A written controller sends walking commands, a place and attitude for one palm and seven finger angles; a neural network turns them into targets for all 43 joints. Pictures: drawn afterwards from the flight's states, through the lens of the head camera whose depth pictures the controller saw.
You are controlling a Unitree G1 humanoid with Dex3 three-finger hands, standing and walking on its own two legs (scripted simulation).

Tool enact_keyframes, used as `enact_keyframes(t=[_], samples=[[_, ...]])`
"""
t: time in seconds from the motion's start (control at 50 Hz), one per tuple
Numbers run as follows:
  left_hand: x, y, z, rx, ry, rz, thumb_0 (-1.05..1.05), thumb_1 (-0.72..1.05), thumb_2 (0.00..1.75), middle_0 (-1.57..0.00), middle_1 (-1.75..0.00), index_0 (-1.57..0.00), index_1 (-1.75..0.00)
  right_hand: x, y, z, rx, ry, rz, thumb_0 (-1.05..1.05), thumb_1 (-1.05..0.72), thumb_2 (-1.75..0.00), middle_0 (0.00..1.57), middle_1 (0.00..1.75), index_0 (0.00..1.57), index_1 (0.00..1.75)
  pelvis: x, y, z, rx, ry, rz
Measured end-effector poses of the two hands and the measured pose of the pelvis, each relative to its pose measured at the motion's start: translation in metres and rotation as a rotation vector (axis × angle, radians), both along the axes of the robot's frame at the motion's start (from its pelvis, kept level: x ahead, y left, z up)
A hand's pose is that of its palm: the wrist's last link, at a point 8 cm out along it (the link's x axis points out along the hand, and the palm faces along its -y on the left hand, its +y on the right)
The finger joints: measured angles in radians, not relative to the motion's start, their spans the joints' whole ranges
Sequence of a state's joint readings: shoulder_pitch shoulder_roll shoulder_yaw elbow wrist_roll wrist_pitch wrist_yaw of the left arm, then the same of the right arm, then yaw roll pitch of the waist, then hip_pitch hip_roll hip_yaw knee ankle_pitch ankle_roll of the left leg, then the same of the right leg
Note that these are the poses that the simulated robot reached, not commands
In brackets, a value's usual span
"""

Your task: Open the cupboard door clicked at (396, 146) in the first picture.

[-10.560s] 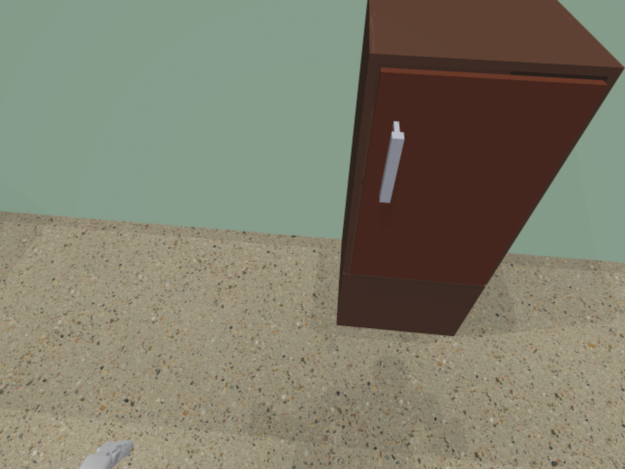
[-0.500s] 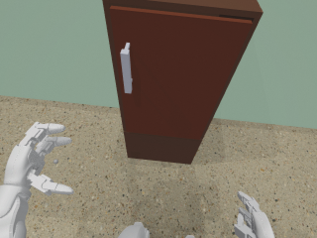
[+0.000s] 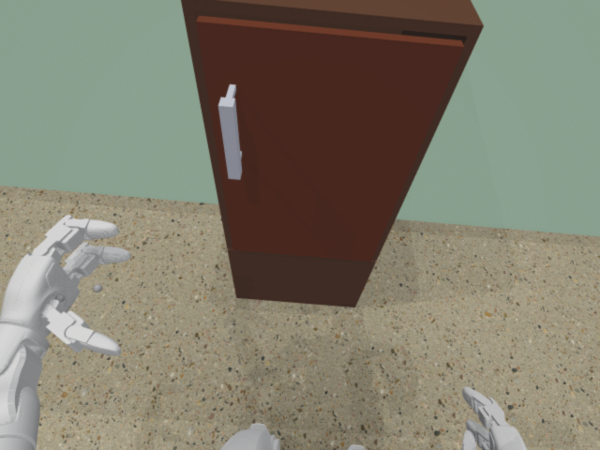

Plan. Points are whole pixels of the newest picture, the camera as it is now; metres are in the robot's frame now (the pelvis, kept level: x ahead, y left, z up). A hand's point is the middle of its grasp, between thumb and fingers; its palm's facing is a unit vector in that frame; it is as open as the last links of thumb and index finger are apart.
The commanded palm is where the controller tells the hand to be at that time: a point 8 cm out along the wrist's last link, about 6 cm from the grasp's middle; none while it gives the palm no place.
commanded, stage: raise the hand with hooked fingers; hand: left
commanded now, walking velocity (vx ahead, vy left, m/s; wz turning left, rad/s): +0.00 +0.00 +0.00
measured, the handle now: (233, 134) +0.59 +0.15 +0.05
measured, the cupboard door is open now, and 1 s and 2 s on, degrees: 0 0 0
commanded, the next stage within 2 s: move the hooked fingers beside the handle in 0.28 s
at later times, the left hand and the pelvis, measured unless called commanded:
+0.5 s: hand (114, 277) +0.30 +0.25 +0.06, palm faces +0.03 -1.00 -0.03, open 14.0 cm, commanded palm +0.28 +0.30 +0.07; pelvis +0.01 -0.03 +0.00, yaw +1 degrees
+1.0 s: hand (141, 223) +0.39 +0.25 +0.06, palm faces +0.01 -1.00 -0.02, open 14.0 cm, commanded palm +0.37 +0.29 +0.06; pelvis +0.01 -0.03 -0.01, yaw -1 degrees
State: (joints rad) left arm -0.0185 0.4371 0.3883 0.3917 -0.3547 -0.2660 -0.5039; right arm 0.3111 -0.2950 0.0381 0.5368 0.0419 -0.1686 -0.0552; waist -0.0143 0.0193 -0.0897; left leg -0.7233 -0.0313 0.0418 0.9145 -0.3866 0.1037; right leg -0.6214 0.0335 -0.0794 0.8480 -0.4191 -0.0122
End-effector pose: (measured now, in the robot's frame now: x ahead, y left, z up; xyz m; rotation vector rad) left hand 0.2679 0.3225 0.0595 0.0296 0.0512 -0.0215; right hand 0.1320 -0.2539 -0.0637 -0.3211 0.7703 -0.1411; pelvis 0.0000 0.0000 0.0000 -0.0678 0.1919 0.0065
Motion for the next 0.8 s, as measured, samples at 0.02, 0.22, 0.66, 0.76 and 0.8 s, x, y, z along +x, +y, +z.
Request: enact_keyframes(t=[0.02,0.22,0.66,0.76,0.8], samples=[[0.0,-0.001,0.001,0.002,-0.013,0.006,-0.02,-0.5,0.3,-0.3,-1.2,-0.3,-1.2,0.001,-0.001,0.0,-0.001,0.0,0.002,0.01,-0.91,-0.9,0.2,0.3,0.2,0.3,0.0,-0.001,0.0,0.001,0.0,-0.001],[0.0,-0.006,0.003,0.01,-0.022,0.035,-0.02,-0.5,0.3,-0.3,-1.2,-0.3,-1.2,0.013,-0.006,-0.003,0.02,-0.006,0.016,0.01,-0.91,-0.9,0.2,0.3,0.2,0.3,0.003,-0.012,-0.001,0.003,0.008,0.007],[0.044,-0.031,0.006,0.003,-0.039,0.014,-0.02,-0.5,0.3,-0.3,-1.2,-0.3,-1.2,0.013,-0.027,-0.017,0.019,0.038,-0.007,0.01,-0.91,-0.9,0.2,0.3,0.2,0.3,0.006,-0.032,-0.005,0.015,0.027,0.007],[0.064,-0.029,0.007,-0.004,-0.029,0.025,-0.02,-0.5,0.3,-0.3,-1.2,-0.3,-1.2,-0.002,-0.034,-0.02,0.018,0.08,-0.05,0.01,-0.91,-0.9,0.2,0.3,0.2,0.3,0.009,-0.033,-0.004,0.02,0.039,-0.007],[0.07,-0.026,0.006,-0.006,-0.018,0.036,-0.02,-0.5,0.3,-0.3,-1.2,-0.3,-1.2,-0.008,-0.037,-0.021,0.016,0.103,-0.066,0.01,-0.91,-0.9,0.2,0.3,0.2,0.3,0.01,-0.033,-0.005,0.021,0.044,-0.011]])
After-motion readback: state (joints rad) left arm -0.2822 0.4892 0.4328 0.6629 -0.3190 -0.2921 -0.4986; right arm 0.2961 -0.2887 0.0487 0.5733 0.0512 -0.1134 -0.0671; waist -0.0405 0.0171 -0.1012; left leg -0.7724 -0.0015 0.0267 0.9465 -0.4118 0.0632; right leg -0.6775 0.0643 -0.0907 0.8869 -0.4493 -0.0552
